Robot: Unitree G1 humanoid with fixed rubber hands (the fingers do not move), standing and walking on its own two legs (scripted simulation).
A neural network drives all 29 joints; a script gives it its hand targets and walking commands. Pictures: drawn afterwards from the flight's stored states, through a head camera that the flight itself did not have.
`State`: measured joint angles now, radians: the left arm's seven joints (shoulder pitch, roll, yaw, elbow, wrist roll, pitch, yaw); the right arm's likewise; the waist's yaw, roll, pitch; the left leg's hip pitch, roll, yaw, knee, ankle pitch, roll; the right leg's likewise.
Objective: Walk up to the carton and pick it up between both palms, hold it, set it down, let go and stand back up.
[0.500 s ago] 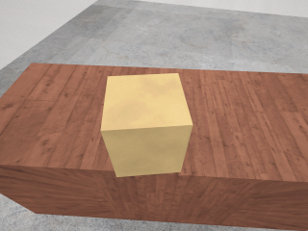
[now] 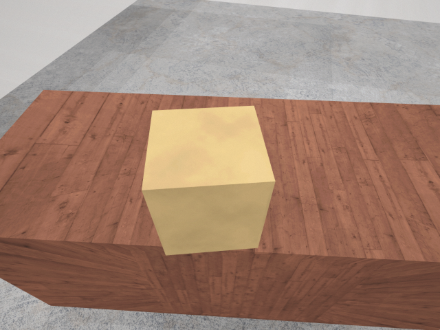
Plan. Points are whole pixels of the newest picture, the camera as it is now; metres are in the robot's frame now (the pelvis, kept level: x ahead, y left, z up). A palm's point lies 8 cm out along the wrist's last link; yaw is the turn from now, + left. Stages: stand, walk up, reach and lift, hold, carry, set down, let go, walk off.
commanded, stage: stand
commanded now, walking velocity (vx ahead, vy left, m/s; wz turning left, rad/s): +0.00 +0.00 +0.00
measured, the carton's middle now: (208, 183) +0.41 +0.03 +0.01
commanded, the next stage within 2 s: none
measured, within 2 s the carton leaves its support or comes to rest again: neither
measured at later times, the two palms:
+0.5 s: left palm out of the picture +0.00 +0.23 -0.14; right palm out of the picture +0.00 -0.23 -0.14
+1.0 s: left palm out of the picture -0.01 +0.22 -0.14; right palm out of the picture -0.01 -0.23 -0.14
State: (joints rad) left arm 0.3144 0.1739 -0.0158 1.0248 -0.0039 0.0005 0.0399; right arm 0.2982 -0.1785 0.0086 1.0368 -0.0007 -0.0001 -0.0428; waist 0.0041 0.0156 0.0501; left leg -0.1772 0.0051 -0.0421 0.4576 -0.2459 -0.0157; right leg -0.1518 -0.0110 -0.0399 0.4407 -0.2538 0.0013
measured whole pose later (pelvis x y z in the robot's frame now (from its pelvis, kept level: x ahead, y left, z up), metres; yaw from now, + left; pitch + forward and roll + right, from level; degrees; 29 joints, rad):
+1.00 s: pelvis +0.00 +0.00 +0.00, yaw +0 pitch -2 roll +0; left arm 0.32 0.16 -0.02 1.06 0.00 0.00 0.04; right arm 0.30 -0.17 0.01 1.08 0.00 0.00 -0.05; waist 0.00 0.01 0.05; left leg -0.17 0.01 -0.03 0.44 -0.24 -0.02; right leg -0.15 -0.01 -0.03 0.43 -0.25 0.00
